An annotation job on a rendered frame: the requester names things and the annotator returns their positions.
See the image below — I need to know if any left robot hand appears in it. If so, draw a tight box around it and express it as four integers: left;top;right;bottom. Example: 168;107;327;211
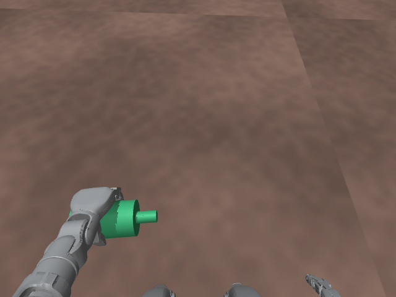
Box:
70;187;124;246

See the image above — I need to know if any bottle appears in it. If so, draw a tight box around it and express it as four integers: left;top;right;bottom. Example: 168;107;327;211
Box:
69;199;158;239

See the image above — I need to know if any left robot arm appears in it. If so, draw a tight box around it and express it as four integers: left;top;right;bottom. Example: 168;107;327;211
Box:
12;210;100;297

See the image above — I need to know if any right robot hand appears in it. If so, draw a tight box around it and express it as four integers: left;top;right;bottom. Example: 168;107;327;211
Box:
306;274;341;297

